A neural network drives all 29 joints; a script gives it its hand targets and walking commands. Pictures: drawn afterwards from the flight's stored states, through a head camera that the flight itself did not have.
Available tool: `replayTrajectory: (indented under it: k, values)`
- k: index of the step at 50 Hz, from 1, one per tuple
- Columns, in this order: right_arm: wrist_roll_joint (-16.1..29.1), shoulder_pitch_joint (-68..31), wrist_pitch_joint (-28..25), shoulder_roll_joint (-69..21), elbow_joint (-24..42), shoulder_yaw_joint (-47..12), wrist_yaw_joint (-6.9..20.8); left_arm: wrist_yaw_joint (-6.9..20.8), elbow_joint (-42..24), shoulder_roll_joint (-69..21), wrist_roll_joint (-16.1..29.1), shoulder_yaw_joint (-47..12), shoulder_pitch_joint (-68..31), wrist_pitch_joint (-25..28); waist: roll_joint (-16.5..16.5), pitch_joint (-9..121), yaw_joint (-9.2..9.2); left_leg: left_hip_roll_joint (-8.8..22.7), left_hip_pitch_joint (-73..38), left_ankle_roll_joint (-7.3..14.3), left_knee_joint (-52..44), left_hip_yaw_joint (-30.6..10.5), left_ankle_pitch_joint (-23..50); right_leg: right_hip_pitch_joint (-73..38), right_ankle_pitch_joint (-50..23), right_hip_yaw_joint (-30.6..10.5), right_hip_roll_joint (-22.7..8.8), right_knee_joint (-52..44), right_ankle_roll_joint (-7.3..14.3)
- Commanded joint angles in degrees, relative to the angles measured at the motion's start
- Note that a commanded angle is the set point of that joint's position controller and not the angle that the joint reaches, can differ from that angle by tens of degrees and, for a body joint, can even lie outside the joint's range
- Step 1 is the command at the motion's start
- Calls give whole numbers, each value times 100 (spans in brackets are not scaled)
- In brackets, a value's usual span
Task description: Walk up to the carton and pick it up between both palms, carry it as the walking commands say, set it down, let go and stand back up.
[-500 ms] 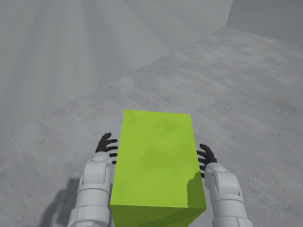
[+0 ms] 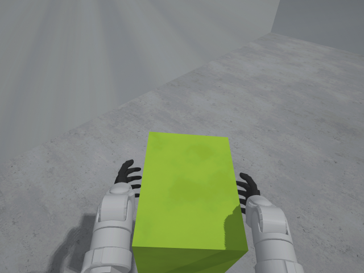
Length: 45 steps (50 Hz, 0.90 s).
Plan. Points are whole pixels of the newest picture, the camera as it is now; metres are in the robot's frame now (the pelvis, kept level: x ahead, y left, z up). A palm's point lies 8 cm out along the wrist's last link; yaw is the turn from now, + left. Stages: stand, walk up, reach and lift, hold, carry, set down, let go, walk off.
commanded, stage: hold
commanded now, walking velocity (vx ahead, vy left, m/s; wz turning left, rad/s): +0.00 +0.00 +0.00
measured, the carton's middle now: (184, 204) +0.32 +0.00 -0.05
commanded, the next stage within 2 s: carry in 0.26 s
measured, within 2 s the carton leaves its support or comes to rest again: neither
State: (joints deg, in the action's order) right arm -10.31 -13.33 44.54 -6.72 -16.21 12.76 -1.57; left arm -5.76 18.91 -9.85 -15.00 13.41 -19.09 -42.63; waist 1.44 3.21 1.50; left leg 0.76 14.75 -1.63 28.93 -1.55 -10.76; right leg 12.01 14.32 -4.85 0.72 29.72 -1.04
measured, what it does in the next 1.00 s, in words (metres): walks backwards: left foot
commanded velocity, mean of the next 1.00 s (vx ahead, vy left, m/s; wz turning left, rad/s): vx -0.31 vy -0.23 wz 0.00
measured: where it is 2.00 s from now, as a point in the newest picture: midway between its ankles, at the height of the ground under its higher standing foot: outside the picture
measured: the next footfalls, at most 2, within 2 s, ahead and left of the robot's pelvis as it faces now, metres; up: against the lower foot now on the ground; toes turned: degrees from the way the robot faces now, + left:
left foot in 0.80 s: -0.04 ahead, +0.05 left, +0.00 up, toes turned +7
right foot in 1.08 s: -0.13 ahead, -0.34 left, +0.00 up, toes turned +1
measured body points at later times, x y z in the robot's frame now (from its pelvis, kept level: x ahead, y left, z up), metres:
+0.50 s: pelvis -0.03 -0.04 -0.01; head -0.04 -0.05 +0.44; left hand +0.29 +0.11 +0.06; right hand +0.27 -0.19 +0.05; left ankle +0.06 +0.13 -0.73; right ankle -0.01 -0.15 -0.74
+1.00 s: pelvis -0.17 -0.14 -0.01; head -0.13 -0.13 +0.43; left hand +0.12 +0.04 +0.05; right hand +0.13 -0.27 +0.06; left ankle -0.08 +0.04 -0.73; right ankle -0.14 -0.29 -0.69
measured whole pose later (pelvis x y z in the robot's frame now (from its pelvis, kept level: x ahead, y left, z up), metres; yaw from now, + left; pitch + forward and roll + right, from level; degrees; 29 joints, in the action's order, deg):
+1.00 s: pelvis -0.17 -0.14 -0.01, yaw +2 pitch +0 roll -2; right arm -7.0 -15.4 74.7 -8.8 18.6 8.1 -5.7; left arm -7.2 -17.0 -8.8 -7.5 10.7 -15.7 -69.9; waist -0.3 -3.4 1.6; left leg 9.4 25.8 -3.4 34.7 -0.4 -9.2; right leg 30.2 23.1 -0.7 0.0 58.2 2.5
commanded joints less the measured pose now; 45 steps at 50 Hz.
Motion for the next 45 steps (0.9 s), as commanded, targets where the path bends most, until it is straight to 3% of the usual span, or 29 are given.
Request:
replayTrajectory:
  k: [1, 12, 13, 14, 15, 16, 17, 19, 21, 23, 24, 25, 26, 27, 28, 29, 31, 33, 34, 36, 37, 38, 39, 40, 41, 42, 43, 44, 45]
  values:
    - [1470, -4469, -513, -5814, 1142, -3730, 1737, 2207, -440, -6010, 1838, -3570, -2500, 98, 19, 2096, -164, -630, -2002, 95, -427, -99, 722, -104, -518, -38, 458, -890, 171]
    - [1469, -4481, -510, -5824, 1103, -3706, 1742, 2214, -404, -6013, 1831, -3552, -2539, 91, 3, 2000, -127, -629, -1980, 89, -433, -80, 690, -16, -428, -53, 449, -896, 186]
    - [1759, -4522, -452, -5600, 1391, -3851, 1731, 2042, -538, -5906, 1853, -3754, -2486, 112, -551, 1856, -130, 1053, -850, 256, -58, -657, 2329, 394, -691, 172, -557, 413, 72]
    - [1807, -4338, -391, -5621, 1580, -3957, 1674, 2015, -743, -5914, 1995, -3810, -2566, 84, -499, 2015, -107, 1344, -707, 443, 9, -954, 2547, 428, -416, 147, -360, 709, 27]
    - [1898, -4425, -304, -5579, 1823, -4048, 1641, 1993, -995, -5866, 2078, -3865, -2587, 3, -687, 2031, -83, 1591, -643, 647, -41, -1212, 2789, 679, 116, 259, -187, 1039, 7]
    - [2013, -4561, -185, -5559, 2104, -4147, 1581, 1983, -1338, -5888, 2256, -4023, -2723, -113, -1111, 1953, -41, 1922, -459, 888, -247, -1547, 2860, 912, 1127, 356, -57, 1428, 19]
    - [2104, -4701, -26, -5555, 2347, -4263, 1523, 1958, -1626, -5885, 2383, -4135, -2859, -226, -1239, 1931, -20, 2160, -200, 1063, -481, -1779, 2722, 968, 1427, 412, -101, 1605, -2]
    - [2189, -4541, 329, -5510, 2659, -4395, 1396, 1862, -2076, -5814, 2597, -4373, -2805, -548, -1206, 1985, -75, 2159, -60, 1062, -420, -1646, 2916, 858, 1188, 444, -126, 1429, 54]
    - [2220, -4152, 726, -5433, 2876, -4459, 1285, 1776, -2460, -5654, 2857, -4558, -2848, -925, -1204, 2130, -101, 1921, 5, 853, -116, -1320, 3288, 507, 722, 463, -36, 688, 175]
    - [2332, -3848, 1118, -5356, 3068, -4558, 1170, 1718, -2723, -5445, 3045, -4638, -2739, -1319, -1083, 2233, -89, 1601, 311, 601, 394, -991, 2917, 33, 95, 315, -115, -72, 377]
    - [2417, -3695, 1300, -5249, 3232, -4626, 1111, 1702, -2860, -5262, 3115, -4629, -2618, -1504, -362, 2191, -119, 1156, 689, 418, 991, -572, 2182, -296, -1076, 50, -361, -456, 494]
    - [2520, -3701, 1501, -5243, 3439, -4674, 1100, 1661, -2981, -5094, 3063, -4557, -2492, -1674, 1126, 2057, -43, 413, 1756, 145, 2095, 137, 266, -650, -3154, -827, -1173, -667, 924]
    - [2706, -3790, 1690, -5231, 3796, -4831, 1097, 1615, -3248, -5075, 3141, -4628, -2390, -1836, 2035, 1915, -75, -12, 1914, 44, 3473, 724, -2589, -192, -4412, -1158, -1875, -582, 1403]
    - [2918, -3971, 1847, -5272, 4037, -5007, 1095, 1583, -3488, -5099, 3158, -4636, -2376, -1995, 1631, 1768, -92, 68, 1736, 121, 4335, 469, -2752, 211, -4297, -964, -1760, -574, 1520]
    - [3024, -3985, 1984, -5272, 4075, -5037, 1097, 1560, -3663, -5095, 3165, -4609, -2486, -2149, 905, 1631, -117, 157, 1665, 147, 4587, 340, -2500, 215, -4304, -594, -1515, -424, 1458]
    - [3051, -3749, 2117, -5242, 4012, -4993, 1099, 1545, -3744, -5091, 3156, -4571, -2432, -2290, 504, 1702, -149, 195, 1714, 150, 4416, 387, -2305, -2, -4455, -352, -1325, -253, 1397]
    - [3056, -3486, 2317, -5238, 4081, -4901, 1090, 1548, -3969, -5086, 3242, -4551, -2319, -2485, 455, 1768, -150, 166, 1708, 18, 3631, 583, -1999, -400, -4533, -20, -1055, -51, 1168]
    - [3149, -3640, 2489, -5264, 4245, -4831, 1074, 1533, -3930, -5147, 3232, -4456, -2122, -2632, 885, 1995, -116, 5, 1548, -60, 2605, 795, -2020, -813, -4621, -108, -959, 32, 1109]
    - [3162, -3631, 2575, -5223, 4297, -4804, 1082, 1518, -3866, -5162, 3193, -4421, -1988, -2692, 1080, 2166, -89, -37, 1369, -42, 2213, 818, -2040, -866, -4738, -229, -1007, 70, 1176]
    - [3155, -3449, 2670, -5260, 4239, -4660, 1112, 1481, -3994, -5214, 3222, -4507, -1970, -2760, 1041, 2431, -63, -2, 946, 58, 1225, 813, -1697, -940, -5074, -323, -1027, 209, 1268]
    - [3126, -3371, 2681, -5282, 4263, -4586, 1125, 1472, -4112, -5258, 3289, -4605, -2005, -2775, 917, 2550, -103, 17, 598, 74, 712, 846, -1166, -771, -4763, -262, -968, 261, 1176]
    - [3094, -3233, 2693, -5342, 4163, -4514, 1152, 1451, -4166, -5255, 3317, -4646, -2077, -2791, 689, 2619, -200, 295, -178, 144, 5, 612, -204, -200, -4057, -181, -883, 326, 986]
    - [3066, -3249, 2671, -5363, 4209, -4454, 1185, 1425, -4291, -5323, 3368, -4772, -2319, -2792, -265, 2806, -289, 1121, -1202, 441, -331, -352, 1526, 755, -2305, 47, -456, 840, 627]
    - [3065, -3336, 2638, -5333, 4239, -4432, 1212, 1411, -4421, -5414, 3387, -4842, -2523, -2788, -2343, 2821, -184, 3016, -1693, 1143, -517, -2574, 3842, 2044, 1470, 457, 284, 2155, 192]
    - [3025, -3310, 2614, -5385, 4362, -4504, 1232, 1425, -4592, -5472, 3426, -4948, -2788, -2803, -2469, 2487, -239, 3636, -1144, 1678, -601, -2868, 4576, 2552, 2104, 4, 89, 3816, 222]
    - [2995, -3451, 2610, -5495, 4456, -4536, 1253, 1454, -4621, -5529, 3455, -5043, -2926, -2796, -1685, 2087, -247, 3267, -81, 1612, -727, -2256, 3166, 2052, 1752, -358, -204, 4296, 228]
    - [2993, -3531, 2634, -5556, 4461, -4613, 1221, 1489, -4536, -5573, 3507, -5001, -2920, -2797, -1179, 1936, -223, 2909, 80, 1398, -718, -1910, 2476, 2043, 1430, -396, -259, 4469, 184]
    - [3058, -3633, 2635, -5591, 4598, -4677, 1210, 1491, -4624, -5555, 3557, -4962, -2986, -2798, -1004, 1846, -200, 2511, 104, 1150, -690, -1461, 2083, 2134, 1171, -289, -223, 4295, 151]
    - [3121, -3837, 2623, -5627, 4775, -4753, 1184, 1494, -4681, -5564, 3605, -4974, -3028, -2801, -1130, 1917, -170, 2216, -71, 958, -578, -1116, 2166, 2140, 1081, -125, -217, 3794, 110]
